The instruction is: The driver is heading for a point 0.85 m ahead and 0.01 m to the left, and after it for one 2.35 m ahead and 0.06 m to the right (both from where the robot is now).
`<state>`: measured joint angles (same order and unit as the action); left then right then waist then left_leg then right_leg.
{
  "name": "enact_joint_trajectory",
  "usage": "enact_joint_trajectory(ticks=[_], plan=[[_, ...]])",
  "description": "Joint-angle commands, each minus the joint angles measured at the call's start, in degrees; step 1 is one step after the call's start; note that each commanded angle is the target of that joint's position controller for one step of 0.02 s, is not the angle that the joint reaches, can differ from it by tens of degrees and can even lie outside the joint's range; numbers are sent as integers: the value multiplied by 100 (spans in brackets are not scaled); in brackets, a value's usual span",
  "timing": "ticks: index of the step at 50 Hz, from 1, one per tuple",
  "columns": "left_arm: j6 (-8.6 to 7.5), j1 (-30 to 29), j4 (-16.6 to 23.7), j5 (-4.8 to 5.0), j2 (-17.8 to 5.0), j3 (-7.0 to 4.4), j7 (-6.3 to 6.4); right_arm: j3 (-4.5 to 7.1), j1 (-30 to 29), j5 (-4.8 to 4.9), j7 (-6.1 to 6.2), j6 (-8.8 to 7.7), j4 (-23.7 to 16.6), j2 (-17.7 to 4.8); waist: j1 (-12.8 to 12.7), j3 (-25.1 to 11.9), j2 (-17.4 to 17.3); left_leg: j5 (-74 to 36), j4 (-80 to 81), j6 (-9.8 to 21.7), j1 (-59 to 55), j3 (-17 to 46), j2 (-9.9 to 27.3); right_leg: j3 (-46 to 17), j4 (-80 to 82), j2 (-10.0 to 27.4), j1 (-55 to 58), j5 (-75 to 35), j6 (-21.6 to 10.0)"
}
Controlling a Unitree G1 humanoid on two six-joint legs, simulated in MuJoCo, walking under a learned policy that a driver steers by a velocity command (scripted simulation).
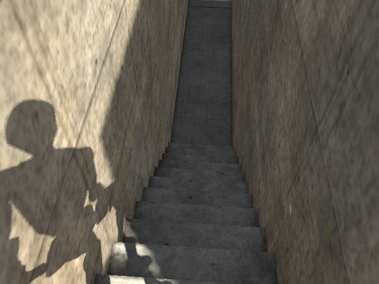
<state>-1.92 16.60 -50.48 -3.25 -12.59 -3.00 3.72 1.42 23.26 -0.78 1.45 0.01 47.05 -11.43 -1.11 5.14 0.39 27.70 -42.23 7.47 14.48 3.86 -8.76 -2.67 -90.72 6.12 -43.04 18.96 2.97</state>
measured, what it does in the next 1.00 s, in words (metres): goes down: right foot 0.21 m lower, then left foot 0.20 m lower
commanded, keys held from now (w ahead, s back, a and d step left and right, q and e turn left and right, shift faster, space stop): w+q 0.34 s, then w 0.38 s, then w+e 0.28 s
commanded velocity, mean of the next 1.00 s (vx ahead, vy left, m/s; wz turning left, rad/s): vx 0.50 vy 0.00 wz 0.26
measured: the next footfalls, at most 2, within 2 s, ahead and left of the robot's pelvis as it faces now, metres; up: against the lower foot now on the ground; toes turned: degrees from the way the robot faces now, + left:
right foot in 0.28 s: +0.21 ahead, -0.12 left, -0.21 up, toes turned +12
left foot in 0.72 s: +0.48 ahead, +0.15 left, -0.41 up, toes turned +19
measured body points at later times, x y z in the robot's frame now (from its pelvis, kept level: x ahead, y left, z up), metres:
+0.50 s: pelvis +0.25 -0.02 -0.21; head +0.24 -0.04 +0.24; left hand +0.11 +0.19 -0.34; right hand +0.43 -0.20 -0.34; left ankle +0.34 +0.15 -0.80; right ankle +0.17 -0.13 -0.91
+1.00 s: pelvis +0.50 +0.05 -0.43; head +0.51 +0.08 +0.02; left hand +0.54 +0.31 -0.58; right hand +0.51 -0.21 -0.56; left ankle +0.44 +0.14 -1.12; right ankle +0.71 -0.06 -1.08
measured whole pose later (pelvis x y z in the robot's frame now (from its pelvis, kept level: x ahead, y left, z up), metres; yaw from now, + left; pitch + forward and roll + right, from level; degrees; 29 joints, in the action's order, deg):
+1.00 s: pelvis +0.50 +0.05 -0.43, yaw +13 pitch -2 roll +1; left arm 1.1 10.2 -50.7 -3.2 -14.1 -2.0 0.0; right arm 1.3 26.0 1.7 4.7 -5.2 60.4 -9.6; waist -1.8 3.8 5.4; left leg 32.8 -52.5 1.1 17.2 -6.9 1.4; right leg -6.2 -55.4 0.9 -42.6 -25.0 -0.7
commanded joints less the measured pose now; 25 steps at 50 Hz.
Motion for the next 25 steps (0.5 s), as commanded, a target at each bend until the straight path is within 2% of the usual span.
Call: enact_joint_trajectory(ticks=[1, 2, 3, 4, 5, 6, 7, 8, 9, 10, 11, 12, 13, 14, 15, 16, 17, 18, 19, 20, 21, 22, 23, 24, 25], plan=[[121, 901, -39, -46, -316, -98, 103, 348, 579, -4, 123, -146, -12, -1208, -181, -615, -388, -5853, 810, 1679, 372, 2919, 2429, -9, 1300, -41, 51, -1289, 600], [149, 523, 29, 37, -506, -117, 120, 258, 448, 47, 71, -183, 42, -1018, -105, -556, -261, -5469, 689, 1366, 494, 2574, 2065, 62, 1506, -73, 199, -1366, 549], [8, -195, 385, 132, -807, -252, -14, 192, 942, 155, 143, -317, 339, -728, 113, -432, -203, -3634, 53, 1212, -262, 2496, 1636, -505, 2868, -26, -714, -3237, 415], [-138, -723, 486, 158, -717, -213, -122, 99, 1092, 258, 182, -410, 382, -473, 304, -259, -96, -2939, -125, 1067, -446, 2402, 1259, -406, 3733, -173, -830, -3741, 304], [-193, -828, 631, -66, -423, -44, -191, 28, 443, 254, 125, -533, 206, -402, 102, -451, 442, -1969, -240, 849, 668, 2074, 868, -224, 4764, -420, 657, -5061, 146], [-183, -872, 635, -23, -101, 86, -286, 20, 168, 288, 79, -517, 193, -484, 134, -619, 383, -1205, 8, 760, 1298, 1855, 698, -86, 5233, -626, 1836, -5324, 40], [-148, -862, 728, 54, 34, 138, -297, 31, 54, 223, 41, -507, 219, -585, 160, -472, 37, -890, 18, 777, 1598, 1904, 680, -168, 5538, -666, 2361, -5094, -5], [-82, -872, 853, 148, -88, 98, -224, 42, 91, 119, -62, -571, 276, -566, 259, -454, -292, -1121, -166, 656, 1620, 1797, 584, -31, 5658, -715, 2708, -5241, -33], [-36, -469, 800, 126, -129, 74, -153, -3, 67, 96, -116, -605, 390, -464, 120, -505, -823, -1425, -736, 624, 1708, 1965, 539, -335, 5312, -641, 3066, -5403, -88], [-67, -228, 809, 95, -294, 34, -128, 6, 83, 5, -120, -557, 454, -375, 112, -418, -888, -1396, -1368, 524, 1376, 1724, 349, -345, 5657, -646, 2947, -5462, -134], [-123, 617, 492, 296, -473, -89, -127, 33, -74, -115, -102, -511, 556, -341, -136, -596, -1102, -1975, -2255, 430, 1089, 1570, 140, -345, 5893, -684, 3480, -5190, -83], [-222, 1086, 469, 420, -578, -163, -109, 62, 234, -214, -96, -366, 622, -418, -279, -393, -543, -2794, -3022, 470, 722, 1339, -19, -26, 7015, -757, 3769, -4372, -26], [-215, 2156, 150, 288, -730, -303, -94, 65, 65, -206, -127, -269, 677, -472, -798, -601, -210, -3424, -4555, 487, 1049, 1174, 16, 163, 7450, -549, 5048, -4654, -97], [-212, 2105, 16, 70, -928, -339, -124, 90, 369, -201, -151, -164, 591, -210, -535, -21, 633, 53, -6328, 330, 2353, 876, -448, -857, 8360, 409, 5616, -5009, -628], [-251, 2359, 113, -55, -950, -239, -302, 73, 824, 58, 31, -81, 341, 119, -123, -336, 1061, 2682, -7862, 221, 4657, 219, -364, -1202, 5166, 1481, 7431, -8914, -1099], [-318, 2613, -9, 72, -907, -186, -488, -8, 750, -14, 149, -52, 135, 116, -123, -705, 1012, 2572, -8334, 267, 5848, 33, 99, -1483, 4825, 1930, 7734, -8522, -1684], [-440, 2483, 90, 217, -718, -139, -553, 18, 147, -137, 192, -28, 27, -61, -343, -521, 423, 1627, -8192, 284, 5967, 155, 342, -1271, 5424, 1796, 6812, -6833, -1850], [-499, 2325, 59, 223, -683, -72, -548, 27, -90, -233, 159, 19, -39, -44, -195, -372, 219, 1080, -8274, 275, 5644, 216, 309, -1211, 5608, 1626, 5743, -6048, -1902], [-455, 2213, -107, 369, -965, -145, -436, 1, -57, -373, 105, 103, -132, -110, 34, -218, 289, 768, -8069, 154, 5577, 266, 481, -1822, 5929, 1753, 4765, -3803, -2350], [-563, 1996, -85, 367, -734, 20, -363, -23, -781, -365, 172, 99, -508, -17, 163, 385, 234, -495, -6903, -166, 5699, 913, 636, -1783, 6017, 1847, 3770, -3982, -2295], [-522, 1800, -151, 389, -1066, -48, -319, -60, -1042, -311, 161, 126, -483, 58, 211, 818, 933, -785, -6366, -441, 5769, 832, 802, -2404, 6346, 2229, 3032, -2993, -2490], [-480, 750, 122, 370, -465, 257, -220, -113, -1559, -80, 35, 71, -544, -98, 624, 1390, -99, -2428, -3835, -847, 4023, 695, 740, -1205, 6748, 1218, 572, -2004, -1791], [-408, 511, 204, 406, -312, 347, -182, -178, -1566, -211, -66, 68, -318, 156, 598, 972, -104, -3771, -2652, -930, 2028, -69, 609, -582, 6745, 612, -378, -1560, -1388], [-459, 818, 61, 468, -700, 225, -181, -18, -820, -289, -78, 103, 207, -45, 727, 449, 401, -4532, -2583, -843, 718, -403, 425, -300, 6487, 404, -487, -2043, -1222], [-543, 1002, -223, 532, -858, 116, -149, -20, -870, -230, -208, 129, 247, -55, 679, 219, 709, -5511, -2346, -708, 1447, -80, 581, -319, 6078, 407, 798, -1939, -1171]])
